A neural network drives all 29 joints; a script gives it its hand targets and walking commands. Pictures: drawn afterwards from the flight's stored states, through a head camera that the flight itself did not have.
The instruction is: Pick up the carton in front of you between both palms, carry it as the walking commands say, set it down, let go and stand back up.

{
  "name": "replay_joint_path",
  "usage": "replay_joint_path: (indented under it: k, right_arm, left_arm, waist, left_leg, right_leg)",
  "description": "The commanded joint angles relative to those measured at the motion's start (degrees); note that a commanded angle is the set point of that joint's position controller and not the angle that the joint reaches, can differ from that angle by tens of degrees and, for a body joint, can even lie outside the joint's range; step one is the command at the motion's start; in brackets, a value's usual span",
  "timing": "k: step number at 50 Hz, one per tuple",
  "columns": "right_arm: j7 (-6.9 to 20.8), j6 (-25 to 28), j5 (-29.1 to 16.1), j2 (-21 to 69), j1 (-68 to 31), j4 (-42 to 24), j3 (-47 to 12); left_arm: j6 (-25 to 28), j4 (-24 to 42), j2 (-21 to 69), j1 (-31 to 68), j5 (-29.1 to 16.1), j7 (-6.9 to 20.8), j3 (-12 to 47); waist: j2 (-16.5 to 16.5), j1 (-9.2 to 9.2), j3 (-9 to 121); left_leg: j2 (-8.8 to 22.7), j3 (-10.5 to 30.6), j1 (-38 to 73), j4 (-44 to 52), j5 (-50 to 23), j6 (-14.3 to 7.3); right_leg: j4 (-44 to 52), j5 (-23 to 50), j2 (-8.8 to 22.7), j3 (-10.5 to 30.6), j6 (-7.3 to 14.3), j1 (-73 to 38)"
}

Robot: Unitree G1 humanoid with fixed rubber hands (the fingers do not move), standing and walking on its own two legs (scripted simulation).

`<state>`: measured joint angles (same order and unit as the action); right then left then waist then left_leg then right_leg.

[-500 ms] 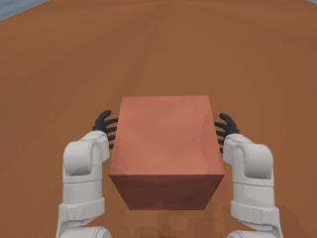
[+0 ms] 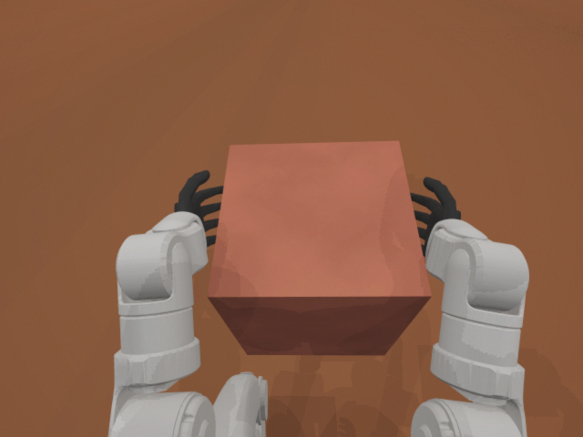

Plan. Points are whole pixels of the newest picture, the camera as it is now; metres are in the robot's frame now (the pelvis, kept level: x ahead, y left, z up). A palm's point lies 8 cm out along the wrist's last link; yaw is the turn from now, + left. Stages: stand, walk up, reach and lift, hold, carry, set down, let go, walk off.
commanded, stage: carry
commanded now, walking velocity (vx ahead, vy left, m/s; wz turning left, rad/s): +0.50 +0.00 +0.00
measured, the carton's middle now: (314, 260) +0.36 +0.01 +0.08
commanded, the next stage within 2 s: none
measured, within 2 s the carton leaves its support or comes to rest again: neither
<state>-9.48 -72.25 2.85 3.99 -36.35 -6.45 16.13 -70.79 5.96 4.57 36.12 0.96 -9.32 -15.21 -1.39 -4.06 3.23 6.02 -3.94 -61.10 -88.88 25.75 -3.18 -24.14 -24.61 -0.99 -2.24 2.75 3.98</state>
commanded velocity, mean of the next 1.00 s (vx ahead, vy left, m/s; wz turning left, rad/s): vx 0.50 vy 0.00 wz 0.00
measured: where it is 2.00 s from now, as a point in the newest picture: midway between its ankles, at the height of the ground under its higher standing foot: (319, 208)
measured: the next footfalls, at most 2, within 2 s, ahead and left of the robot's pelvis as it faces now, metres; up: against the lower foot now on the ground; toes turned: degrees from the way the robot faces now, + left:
left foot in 0.10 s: +0.31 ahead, +0.12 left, +0.08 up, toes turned +5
right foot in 0.70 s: +0.61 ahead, -0.06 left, +0.08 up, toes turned -5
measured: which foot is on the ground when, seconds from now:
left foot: up 0.00-0.08, down 0.10-0.72, up 0.74-1.00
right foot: down 0.00-0.10, up 0.12-0.68, down 0.70-1.00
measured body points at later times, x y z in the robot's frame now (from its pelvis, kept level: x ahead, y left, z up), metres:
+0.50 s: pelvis +0.30 +0.05 +0.09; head +0.33 +0.06 +0.54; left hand +0.67 +0.20 +0.26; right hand +0.67 -0.11 +0.27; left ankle +0.27 +0.12 -0.65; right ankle +0.44 -0.08 -0.57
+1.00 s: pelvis +0.60 +0.01 +0.10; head +0.65 -0.01 +0.55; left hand +0.94 +0.18 +0.18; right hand +0.96 -0.13 +0.18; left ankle +0.68 +0.17 -0.58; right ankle +0.58 -0.06 -0.65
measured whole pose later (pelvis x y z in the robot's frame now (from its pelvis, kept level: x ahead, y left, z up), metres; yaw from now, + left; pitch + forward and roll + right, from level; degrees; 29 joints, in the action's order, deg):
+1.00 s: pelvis +0.60 +0.01 +0.10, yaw +2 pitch +5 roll +1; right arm -9.1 -65.6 3.5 6.7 -29.1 -4.7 14.7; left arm -63.9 5.9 8.0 27.3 3.9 -6.8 -16.2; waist -0.9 -0.7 -0.8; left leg 4.8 -2.8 -38.3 -50.0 13.2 0.7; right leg -19.6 -12.4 -0.5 -7.9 4.5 12.8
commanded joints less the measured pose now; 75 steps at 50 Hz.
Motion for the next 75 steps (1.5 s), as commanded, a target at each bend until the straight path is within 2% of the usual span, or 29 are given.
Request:
replay_joint_path:
  k: [1,3,4,5,6,7,8,10,16,20,29,33,34,35,36,37,38,40,44,49,55,58,59,60,61,62,65,70,75]
  right_arm:
    - [3.8,1.6,-14.5,45.9,-38.7,-2.0,-36.4]
    - [4.0,2.0,-15.4,46.6,-38.8,-2.8,-37.3]
    - [4.1,2.3,-16.1,46.7,-38.6,-3.7,-38.2]
    - [4.4,2.6,-16.9,47.6,-38.7,-5.2,-39.0]
    - [4.8,3.0,-18.3,47.9,-39.1,-6.7,-39.7]
    - [5.1,3.5,-20.2,48.3,-39.7,-8.1,-41.4]
    - [5.7,3.5,-22.5,50.7,-40.1,-8.5,-42.6]
    - [6.4,4.1,-25.7,52.1,-42.7,-13.4,-45.3]
    - [7.2,4.0,-26.8,51.1,-42.7,-16.5,-46.6]
    - [6.9,1.5,-23.8,45.6,-38.6,-11.1,-43.1]
    - [6.6,-2.3,-17.4,42.2,-37.5,4.1,-32.5]
    - [6.2,-1.9,-16.1,44.5,-38.6,8.3,-30.2]
    - [6.2,-1.7,-16.0,45.7,-39.0,8.6,-30.5]
    - [6.1,-1.4,-16.1,46.3,-40.0,8.5,-30.6]
    - [6.1,-1.2,-16.2,48.4,-41.1,8.6,-31.1]
    - [6.0,-0.8,-15.7,49.3,-42.4,7.7,-31.2]
    - [6.0,-0.2,-15.8,51.6,-43.1,7.7,-32.0]
    - [6.3,1.8,-16.2,56.4,-43.6,5.9,-34.0]
    - [6.5,5.8,-16.3,60.3,-39.5,1.8,-38.7]
    - [7.0,8.6,-15.1,59.6,-27.5,-1.7,-43.9]
    - [9.2,8.8,-16.5,57.9,-15.3,-10.5,-49.3]
    - [10.0,7.3,-16.5,55.3,-6.8,-14.2,-50.0]
    - [10.3,6.7,-15.9,54.3,-3.0,-15.0,-50.0]
    - [10.7,6.0,-15.8,54.4,1.3,-15.1,-49.4]
    - [11.1,5.9,-15.6,54.0,2.7,-14.5,-48.9]
    - [11.5,5.7,-15.7,55.4,6.2,-14.7,-48.5]
    - [12.9,5.7,-17.1,60.6,5.9,-20.1,-50.2]
    - [13.8,5.0,-19.9,57.4,6.2,-25.7,-52.3]
    - [13.7,2.7,-19.6,50.5,9.0,-25.1,-51.1]
  left_arm:
    - [0.2,3.4,46.8,38.5,-19.1,7.0,37.6]
    - [0.4,4.5,47.3,39.2,-19.2,7.1,37.8]
    - [0.6,5.1,47.4,38.8,-18.8,7.0,37.6]
    - [0.8,6.0,47.2,39.2,-18.3,6.9,37.6]
    - [1.2,7.1,47.3,38.3,-17.1,6.6,37.7]
    - [1.3,8.3,47.0,35.4,-15.2,6.4,36.0]
    - [1.2,8.1,45.1,35.9,-14.0,5.8,35.4]
    - [1.5,9.9,45.9,34.3,-12.9,5.2,34.3]
    - [1.7,13.4,42.9,32.6,-10.6,5.1,36.4]
    - [-0.4,9.9,40.1,31.8,-11.2,5.1,36.9]
    - [-4.8,-3.1,42.0,37.2,-12.2,5.3,32.9]
    - [-4.3,-8.7,45.0,38.4,-12.6,5.5,30.5]
    - [-3.9,-9.8,45.9,38.1,-12.9,5.6,30.1]
    - [-3.4,-10.4,46.9,37.0,-12.9,5.8,29.4]
    - [-2.9,-10.8,46.0,38.0,-12.3,5.7,28.8]
    - [-2.2,-11.2,48.4,38.0,-12.9,5.7,29.3]
    - [-1.5,-9.9,50.2,37.8,-13.5,6.2,29.6]
    - [0.6,-5.0,56.6,41.8,-16.1,7.6,33.3]
    - [4.3,0.9,60.2,41.0,-17.5,8.8,38.3]
    - [6.6,4.3,57.5,26.9,-15.0,9.4,41.5]
    - [7.0,12.5,54.5,12.0,-13.8,10.6,46.2]
    - [5.6,14.9,54.3,2.4,-13.7,11.3,47.3]
    - [5.1,15.6,53.7,0.2,-13.8,11.6,47.6]
    - [4.2,16.6,52.7,-0.9,-14.5,11.9,47.9]
    - [3.5,18.5,52.8,-2.5,-15.0,12.3,48.8]
    - [3.0,19.5,53.3,-2.9,-15.6,12.7,50.0]
    - [3.3,21.9,58.6,-3.7,-17.4,14.0,52.0]
    - [3.4,24.6,57.5,-8.2,-16.2,13.2,52.2]
    - [1.0,24.8,51.3,-11.2,-14.4,11.9,50.4]
  waist:
    - [6.1,0.00,10.4]
    - [13.3,4.63,14.9]
    - [15.2,8.86,20.7]
    - [11.6,15.47,27.2]
    - [2.7,14.90,32.9]
    - [-20.2,10.31,39.1]
    - [-13.3,9.31,42.7]
    - [-4.5,8.82,36.2]
    - [1.5,7.80,27.4]
    - [-1.9,8.13,25.5]
    - [-7.0,8.27,13.4]
    - [-9.3,4.59,14.4]
    - [-6.4,2.50,18.4]
    - [-2.0,0.65,23.4]
    - [9.7,2.06,29.2]
    - [18.7,0.63,27.0]
    - [15.2,1.23,26.0]
    - [5.4,1.97,24.1]
    - [7.7,3.28,25.3]
    - [7.6,2.24,23.8]
    - [9.8,1.89,19.2]
    - [9.3,3.39,20.9]
    - [7.2,4.52,24.0]
    - [-0.5,5.45,27.6]
    - [-14.9,5.44,30.0]
    - [-14.2,5.52,27.7]
    - [-0.5,5.31,21.0]
    - [-5.6,4.89,16.3]
    - [-6.5,5.01,9.5]
  left_leg:
    - [0.3,-3.5,1.8,20.1,-3.7,-0.8]
    - [-7.2,-10.8,27.5,30.6,-7.5,-3.2]
    - [-10.3,-11.3,39.1,34.3,-9.2,-3.2]
    - [-13.2,-12.0,53.0,46.7,-14.3,-2.2]
    - [-8.8,0.6,68.3,52.4,-14.0,-3.6]
    - [13.1,42.6,76.4,63.3,-22.8,-13.5]
    - [10.9,47.7,75.9,63.1,-26.5,-15.0]
    - [10.3,37.0,69.2,59.9,-27.8,-13.3]
    - [9.3,23.5,65.2,64.1,-25.9,-12.7]
    - [8.8,16.7,67.6,66.8,-33.4,-12.8]
    - [4.4,6.6,68.1,71.1,-40.3,-7.2]
    - [4.2,1.4,66.5,61.2,-58.9,-2.3]
    - [2.7,-1.4,63.0,52.8,-56.9,-0.2]
    - [1.6,-2.5,53.9,41.8,-42.3,1.5]
    - [-3.8,-2.0,39.1,26.4,-21.9,3.0]
    - [-11.3,1.3,23.9,15.9,2.0,3.3]
    - [-6.9,5.7,20.0,10.7,1.7,1.6]
    - [-3.3,6.1,20.0,14.4,-4.6,0.7]
    - [-1.2,3.9,22.6,24.7,-9.5,2.7]
    - [-1.3,-0.4,19.7,42.2,-14.2,4.4]
    - [-5.3,-5.8,26.1,60.5,-24.1,3.4]
    - [-8.3,-10.9,45.5,70.1,-27.8,1.5]
    - [-5.4,-8.2,58.4,69.0,-26.3,0.6]
    - [6.3,6.1,70.2,65.6,-31.4,-1.0]
    - [18.4,28.4,85.0,67.8,-31.5,-10.7]
    - [18.9,31.0,84.4,71.3,-31.7,-12.3]
    - [14.5,17.2,73.0,73.5,-35.6,-7.0]
    - [10.5,7.1,63.7,80.4,-22.2,-5.5]
    - [8.1,1.3,60.6,81.6,-25.1,-4.2]
  right_leg:
    - [10.7,30.7,11.8,8.5,9.3,-8.0]
    - [5.1,72.8,10.2,-0.1,6.8,0.8]
    - [-5.6,85.5,10.6,-1.6,5.0,-0.3]
    - [-22.9,83.0,9.2,-5.6,2.3,-0.1]
    - [-38.6,51.7,3.9,-2.7,0.4,12.1]
    - [-61.0,2.2,-7.1,0.3,-2.5,27.5]
    - [-69.4,5.4,-5.9,11.5,0.3,27.4]
    - [-70.9,5.1,-1.4,8.1,1.2,32.8]
    - [-54.7,-1.3,3.6,4.4,1.8,42.0]
    - [-41.9,9.7,5.0,1.3,0.7,45.3]
    - [-13.7,21.3,2.8,-5.5,-0.4,38.4]
    - [-3.1,21.6,-1.0,-8.9,1.1,21.7]
    - [0.2,22.0,-2.2,-10.7,0.9,9.8]
    - [-1.0,18.5,3.9,-3.1,1.8,-3.8]
    - [-2.3,20.9,20.4,22.4,8.4,-16.4]
    - [4.8,21.8,23.1,36.2,13.5,-20.5]
    - [3.8,21.5,22.3,31.7,13.0,-19.1]
    - [4.1,24.8,19.5,22.1,9.6,-12.1]
    - [8.2,23.1,17.1,13.3,8.0,-8.8]
    - [7.6,38.6,14.9,5.7,7.5,-16.5]
    - [4.9,52.8,11.9,-1.1,4.2,-20.1]
    - [-6.0,59.6,10.6,-5.9,1.0,-13.8]
    - [-13.4,51.2,9.7,-7.0,-0.9,-5.9]
    - [-24.9,30.1,8.6,-7.3,-2.9,5.5]
    - [-37.9,4.4,1.0,-4.4,-4.4,26.9]
    - [-46.9,-4.0,0.5,-0.2,-3.6,35.2]
    - [-41.5,3.5,7.2,2.5,-2.4,35.8]
    - [-25.7,10.5,7.1,-2.3,-4.7,31.7]
    - [-12.1,20.4,6.7,-6.5,-4.8,30.5]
